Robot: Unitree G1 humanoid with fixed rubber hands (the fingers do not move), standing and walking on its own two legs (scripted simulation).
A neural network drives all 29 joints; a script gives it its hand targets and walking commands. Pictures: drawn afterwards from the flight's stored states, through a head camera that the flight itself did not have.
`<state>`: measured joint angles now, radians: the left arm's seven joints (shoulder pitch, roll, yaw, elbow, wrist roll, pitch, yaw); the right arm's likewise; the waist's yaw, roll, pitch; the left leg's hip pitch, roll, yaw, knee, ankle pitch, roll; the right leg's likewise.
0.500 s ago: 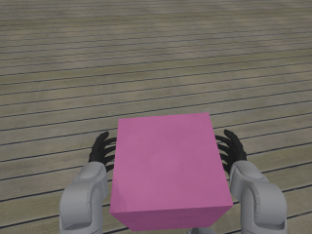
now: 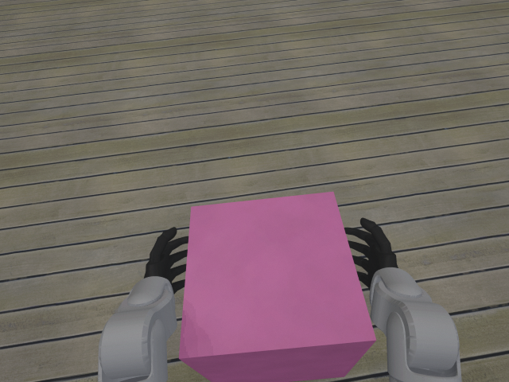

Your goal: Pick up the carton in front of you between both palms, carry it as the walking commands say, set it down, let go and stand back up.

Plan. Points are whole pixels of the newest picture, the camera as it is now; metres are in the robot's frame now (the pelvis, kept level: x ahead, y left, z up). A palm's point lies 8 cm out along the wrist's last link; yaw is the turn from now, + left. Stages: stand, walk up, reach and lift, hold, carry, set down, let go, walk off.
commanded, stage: carry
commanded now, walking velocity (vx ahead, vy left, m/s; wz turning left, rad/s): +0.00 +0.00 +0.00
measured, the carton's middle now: (272, 297) +0.25 +0.00 -0.01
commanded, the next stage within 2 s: hold in 1.80 s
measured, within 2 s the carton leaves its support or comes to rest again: neither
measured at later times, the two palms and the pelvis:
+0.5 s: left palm (159, 211) +0.35 +0.17 +0.09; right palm (355, 208) +0.34 -0.13 +0.09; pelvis +0.09 +0.03 -0.01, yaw -2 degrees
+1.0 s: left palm (158, 232) +0.33 +0.18 +0.06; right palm (350, 230) +0.32 -0.12 +0.06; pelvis +0.06 +0.04 -0.01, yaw -2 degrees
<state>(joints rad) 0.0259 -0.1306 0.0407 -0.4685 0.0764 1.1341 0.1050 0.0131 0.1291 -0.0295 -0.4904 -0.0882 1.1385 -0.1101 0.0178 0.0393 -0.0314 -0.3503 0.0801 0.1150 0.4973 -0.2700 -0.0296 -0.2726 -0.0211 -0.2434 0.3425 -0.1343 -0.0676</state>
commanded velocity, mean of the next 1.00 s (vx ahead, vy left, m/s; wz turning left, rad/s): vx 0.00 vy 0.00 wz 0.00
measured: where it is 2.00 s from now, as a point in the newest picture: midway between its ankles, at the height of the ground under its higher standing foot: outside the picture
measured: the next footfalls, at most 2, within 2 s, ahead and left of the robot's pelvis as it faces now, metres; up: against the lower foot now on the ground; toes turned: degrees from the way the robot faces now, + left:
left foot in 0.02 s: +0.09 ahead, +0.13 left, +0.00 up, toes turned -8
